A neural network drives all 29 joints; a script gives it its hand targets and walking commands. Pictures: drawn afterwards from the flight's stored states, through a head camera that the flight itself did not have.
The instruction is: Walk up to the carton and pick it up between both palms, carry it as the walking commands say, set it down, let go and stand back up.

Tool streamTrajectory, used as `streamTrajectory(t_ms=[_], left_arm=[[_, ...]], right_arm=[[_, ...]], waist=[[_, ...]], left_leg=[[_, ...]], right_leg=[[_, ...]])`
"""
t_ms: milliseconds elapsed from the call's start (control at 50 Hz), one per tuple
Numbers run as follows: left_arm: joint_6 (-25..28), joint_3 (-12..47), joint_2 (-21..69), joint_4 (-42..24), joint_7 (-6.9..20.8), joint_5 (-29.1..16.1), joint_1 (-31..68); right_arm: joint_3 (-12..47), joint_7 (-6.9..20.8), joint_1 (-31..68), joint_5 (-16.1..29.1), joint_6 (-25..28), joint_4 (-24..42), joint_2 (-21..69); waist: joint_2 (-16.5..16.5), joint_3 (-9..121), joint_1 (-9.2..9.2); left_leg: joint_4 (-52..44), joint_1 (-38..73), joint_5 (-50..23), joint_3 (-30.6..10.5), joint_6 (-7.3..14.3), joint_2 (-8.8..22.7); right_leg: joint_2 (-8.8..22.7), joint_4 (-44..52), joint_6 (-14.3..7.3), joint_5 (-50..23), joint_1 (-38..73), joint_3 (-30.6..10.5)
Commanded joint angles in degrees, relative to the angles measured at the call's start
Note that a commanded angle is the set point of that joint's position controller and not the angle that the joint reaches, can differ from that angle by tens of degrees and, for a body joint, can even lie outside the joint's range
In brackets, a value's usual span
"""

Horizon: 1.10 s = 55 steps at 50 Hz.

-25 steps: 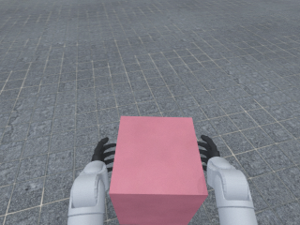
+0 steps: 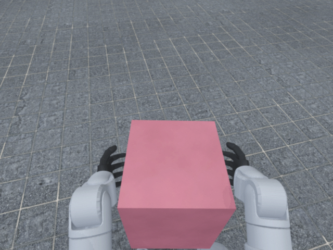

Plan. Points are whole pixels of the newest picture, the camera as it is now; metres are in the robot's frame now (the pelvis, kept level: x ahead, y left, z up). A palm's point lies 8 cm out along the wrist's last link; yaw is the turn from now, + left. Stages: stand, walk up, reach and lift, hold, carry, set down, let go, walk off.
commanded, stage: carry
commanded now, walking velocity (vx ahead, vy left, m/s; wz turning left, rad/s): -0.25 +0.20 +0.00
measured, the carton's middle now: (171, 186) +0.28 +0.01 -0.01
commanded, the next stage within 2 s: none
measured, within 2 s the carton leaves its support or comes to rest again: neither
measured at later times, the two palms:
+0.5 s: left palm (34, 224) +0.17 +0.26 +0.08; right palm (197, 233) +0.15 -0.03 +0.08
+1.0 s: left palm out of the picture +0.05 +0.33 +0.10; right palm out of the picture +0.04 +0.04 +0.11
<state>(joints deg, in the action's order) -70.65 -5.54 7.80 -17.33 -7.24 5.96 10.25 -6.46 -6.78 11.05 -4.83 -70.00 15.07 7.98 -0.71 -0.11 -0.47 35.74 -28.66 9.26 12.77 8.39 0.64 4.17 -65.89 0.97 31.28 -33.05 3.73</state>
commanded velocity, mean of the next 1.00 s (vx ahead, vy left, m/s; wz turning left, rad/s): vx -0.09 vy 0.07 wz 0.00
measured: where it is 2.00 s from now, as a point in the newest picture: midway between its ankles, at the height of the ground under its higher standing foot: outside the picture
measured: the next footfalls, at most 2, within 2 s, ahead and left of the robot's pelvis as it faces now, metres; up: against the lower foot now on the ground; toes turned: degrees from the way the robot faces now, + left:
right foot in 0.12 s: -0.01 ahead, -0.08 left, +0.00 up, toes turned -10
left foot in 0.44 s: -0.11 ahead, +0.30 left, +0.00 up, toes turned +5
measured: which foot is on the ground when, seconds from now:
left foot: down 0.00-0.14, up 0.16-0.42, down 0.44-1.00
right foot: up 0.00-0.10, down 0.12-0.44, up 0.46-0.66, down 0.68-1.00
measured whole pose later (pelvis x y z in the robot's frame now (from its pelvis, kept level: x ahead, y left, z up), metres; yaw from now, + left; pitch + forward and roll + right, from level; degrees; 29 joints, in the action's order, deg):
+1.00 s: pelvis -0.22 +0.20 +0.02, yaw -1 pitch +1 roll +0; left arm -71.2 -5.7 7.9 -14.4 -6.4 7.0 11.1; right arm -6.6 -6.8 10.8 -5.5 -70.8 13.6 7.9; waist -1.3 5.6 0.9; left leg 29.9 -21.2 9.9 6.4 1.8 1.1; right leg 4.4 -33.2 1.0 15.5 -21.9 5.3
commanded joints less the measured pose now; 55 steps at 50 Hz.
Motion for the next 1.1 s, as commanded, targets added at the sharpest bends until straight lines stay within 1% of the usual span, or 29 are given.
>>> streamTrajectory(t_ms=[0, 60, 80, 100, 120, 140, 160, 180, 200, 280, 340, 380, 400, 420, 440, 460, 500, 540, 600, 640, 660, 680, 700, 740, 820, 840, 860, 920, 1080], left_arm=[[3.26, 42.92, 57.31, -11.41, 14.49, -26.23, 35.76], [3.55, 43.18, 55.20, -12.26, 14.20, -26.32, 34.12], [3.61, 42.94, 54.38, -11.56, 14.39, -26.32, 32.60], [3.85, 42.82, 54.01, -10.80, 14.74, -26.46, 31.01], [3.92, 43.09, 54.25, -11.43, 15.24, -27.18, 32.43], [3.98, 42.31, 53.38, -11.11, 15.74, -26.46, 30.11], [3.90, 41.23, 54.44, -10.85, 16.06, -26.31, 32.06], [3.79, 41.98, 54.87, -10.93, 15.95, -26.08, 32.97], [3.82, 42.27, 54.45, -11.23, 15.72, -25.23, 32.12], [3.52, 39.86, 53.66, -10.56, 15.21, -23.96, 32.06], [3.11, 37.65, 53.01, -7.58, 14.80, -21.25, 26.68], [2.92, 36.93, 52.67, -6.79, 14.66, -19.87, 25.75], [2.83, 36.95, 52.77, -6.78, 14.61, -19.40, 25.99], [2.74, 37.26, 52.75, -6.88, 14.43, -18.85, 26.38], [2.64, 37.55, 53.95, -6.97, 14.46, -19.22, 26.40], [2.86, 38.99, 54.79, -7.89, 14.71, -20.76, 30.30], [3.67, 42.76, 57.94, -11.61, 14.90, -23.49, 35.49], [3.84, 44.16, 58.08, -15.74, 14.78, -25.82, 40.13], [3.27, 44.91, 56.58, -15.31, 14.86, -27.73, 39.51], [2.90, 44.69, 55.80, -12.50, 15.53, -28.22, 36.78], [2.82, 44.44, 54.83, -11.05, 16.01, -28.32, 35.65], [2.73, 43.75, 53.61, -9.40, 16.58, -27.97, 34.41], [3.05, 42.34, 54.53, -7.97, 17.04, -26.76, 34.77], [3.14, 40.81, 56.29, -5.98, 17.13, -25.79, 34.24], [2.91, 38.67, 55.91, -4.33, 15.94, -22.86, 33.57], [2.58, 38.56, 55.93, -3.79, 15.72, -22.19, 32.88], [2.50, 38.89, 56.05, -4.71, 15.60, -21.91, 34.02], [2.55, 39.75, 57.00, -5.64, 15.35, -22.24, 37.16], [4.27, 35.71, 54.60, 3.32, 15.98, -20.50, 38.67]], right_arm=[[41.02, 15.78, 35.60, 24.65, 2.07, 13.41, 56.53], [41.34, 15.13, 34.68, 24.10, 1.93, 14.14, 55.67], [41.47, 14.95, 33.10, 23.76, 1.82, 13.36, 55.74], [41.24, 14.85, 31.94, 23.41, 1.84, 12.51, 55.18], [40.76, 14.67, 29.37, 22.91, 1.78, 11.16, 54.30], [42.48, 14.60, 31.93, 22.80, 1.98, 14.31, 55.23], [40.91, 14.16, 32.14, 21.85, 2.07, 10.95, 56.29], [41.07, 14.17, 30.82, 22.02, 2.23, 9.76, 56.78], [42.36, 14.54, 30.48, 22.88, 2.37, 10.63, 57.01], [44.95, 14.53, 34.32, 25.36, 2.04, 13.69, 56.60], [45.22, 14.88, 32.74, 25.63, 1.20, 12.20, 55.97], [45.20, 15.59, 31.97, 25.66, 0.87, 10.70, 56.42], [45.09, 16.00, 32.32, 25.60, 0.89, 10.62, 56.24], [44.29, 16.45, 32.46, 25.45, 0.80, 10.10, 55.83], [43.42, 16.60, 32.93, 25.14, 0.91, 10.05, 55.59], [42.63, 16.59, 32.88, 25.02, 1.41, 9.73, 56.89], [41.37, 16.88, 34.54, 24.26, 2.39, 11.31, 58.12], [41.01, 16.43, 35.14, 24.05, 2.90, 13.19, 57.93], [40.18, 14.84, 31.30, 21.94, 2.90, 12.83, 56.06], [39.48, 13.77, 28.10, 20.13, 2.56, 10.77, 54.67], [39.32, 13.43, 26.91, 19.39, 2.45, 9.39, 54.37], [39.78, 13.31, 25.92, 18.88, 2.25, 7.97, 54.52], [40.88, 13.53, 29.82, 19.73, 2.20, 8.97, 54.88], [42.78, 14.17, 33.46, 21.43, 2.26, 9.67, 56.81], [44.01, 15.39, 37.16, 24.44, 1.42, 9.45, 56.15], [43.69, 15.66, 37.20, 24.28, 1.31, 8.39, 55.76], [43.01, 15.83, 36.14, 24.14, 1.23, 7.78, 55.58], [42.50, 16.35, 38.16, 24.77, 0.87, 8.04, 56.31], [37.39, 15.90, 37.56, 19.60, 2.86, -1.57, 54.27]], waist=[[6.15, 26.59, -0.25], [11.25, 29.13, -0.44], [9.53, 29.48, -0.76], [0.22, 29.05, -1.94], [-20.76, 31.25, -0.12], [-22.74, 26.32, -0.13], [-10.40, 23.19, -0.18], [-3.33, 23.34, 0.37], [-2.68, 23.93, 0.45], [-12.52, 25.01, 0.09], [-16.39, 26.21, -0.23], [-15.40, 26.70, 0.78], [-10.17, 26.29, 1.13], [-0.80, 27.43, 1.05], [19.25, 28.76, -0.04], [22.96, 29.64, 1.00], [16.99, 28.81, 0.87], [15.91, 29.84, 0.38], [13.95, 30.16, 0.92], [7.94, 29.18, 0.21], [-0.50, 28.40, 0.16], [-8.31, 26.53, 0.73], [-12.69, 24.85, 0.99], [-10.04, 23.15, 1.04], [-5.77, 24.09, 0.95], [2.43, 24.42, 0.47], [6.75, 24.46, 0.75], [7.54, 22.42, 0.57], [5.80, 20.44, 0.48]], left_leg=[[-22.62, 14.83, 4.27, -12.75, -4.04, 12.06], [-28.94, 20.47, -2.01, -10.09, -12.33, 10.33], [-27.61, 21.03, -3.36, -8.50, -15.47, 8.76], [-20.64, 16.15, -1.56, -5.67, -18.73, 5.28], [3.55, 7.09, 15.62, -10.51, -13.86, 6.46], [23.44, -5.14, 21.95, -14.21, -13.06, 2.29], [31.26, -7.48, 18.00, -23.65, -10.26, 0.54], [33.59, -7.59, 15.44, -22.74, -9.22, -1.26], [34.66, -8.50, 14.46, -19.45, -8.63, -1.57], [24.09, -9.19, 15.56, -12.21, -9.89, -0.82], [10.53, 0.52, 15.55, -8.72, -10.06, -0.39], [-5.86, 9.42, 6.45, -5.15, -10.26, -1.29], [-12.82, 15.23, 1.25, -7.85, -10.09, 0.96], [-14.65, 23.09, -14.22, -18.09, -8.30, 9.93], [-14.48, 27.19, -44.77, -34.79, -2.28, 25.68], [-10.17, 22.66, -47.57, -28.62, 1.80, 22.92], [-8.38, 21.81, -36.81, -20.47, 0.16, 16.97], [-8.92, 20.90, -25.24, -16.02, -1.01, 13.92], [-10.25, 22.34, -17.08, -18.52, -0.45, 15.32], [-7.52, 19.89, -9.82, -17.43, -3.44, 12.77], [-3.23, 13.27, -4.65, -15.71, -6.49, 9.79], [-2.55, 4.47, 4.12, -13.13, -9.50, 5.37], [3.80, 7.79, 13.60, -11.52, -8.96, 3.28], [7.21, 10.34, 10.90, -10.80, -7.82, 2.39], [-10.62, 20.03, 0.76, -12.37, -8.05, 6.66], [-12.47, 18.39, -0.90, -19.44, -7.14, 12.34], [-16.80, 13.69, 6.47, -21.58, -6.61, 13.35], [-22.76, 6.31, 19.99, -20.54, -7.34, 12.38], [-22.09, 3.42, 23.18, -15.56, -8.13, 9.89]], right_leg=[[-2.49, 6.61, -0.84, -0.76, 9.05, 4.05], [-4.68, 29.48, -3.72, -0.36, 21.07, 7.68], [-3.78, 41.41, -4.59, -1.95, 26.26, 7.67], [2.93, 53.09, -5.41, -9.12, 34.31, 0.81], [22.28, 48.38, -8.79, -15.72, 35.88, -24.11], [33.63, 51.28, -16.61, -35.12, 29.19, -32.80], [29.23, 48.48, -14.08, -42.29, 24.95, -23.27], [22.48, 42.14, -10.43, -49.22, 25.64, -14.85], [19.02, 37.57, -8.20, -57.49, 27.92, -9.81], [15.55, 33.05, -7.82, -73.29, 34.17, -6.56], [14.53, 32.54, -6.43, -69.31, 30.42, -4.54], [11.77, 30.04, -3.79, -54.90, 25.61, -1.42], [8.91, 26.45, -1.77, -42.50, 20.00, -0.09], [5.39, 22.25, 0.57, -20.35, 9.57, 0.56], [-1.78, 11.65, 4.36, 7.65, -0.74, 4.59], [0.71, 2.00, 2.74, 12.45, 1.99, -3.35], [-0.23, -0.61, 1.98, 4.12, 0.09, -1.39], [-0.82, 7.17, 1.77, -1.80, 3.57, 0.59], [-2.89, 24.43, 0.28, -5.64, 10.61, 1.93], [-1.34, 42.86, -1.04, -13.83, 19.44, -0.77], [6.90, 47.78, -2.69, -14.16, 25.53, -11.78], [16.72, 48.17, -5.68, -25.82, 29.72, -21.15], [17.53, 47.05, -8.23, -30.54, 19.97, -18.41], [12.57, 46.37, -5.77, -27.49, 15.46, -11.42], [5.99, 40.17, -2.41, -18.60, 12.42, -2.84], [3.18, 38.26, -0.16, -16.37, 12.72, -1.52], [2.31, 35.94, 0.44, -13.19, 16.75, -0.84], [0.49, 31.77, 0.33, -12.72, 21.66, 0.06], [-1.00, 31.57, -1.69, -7.77, 20.21, 0.09]])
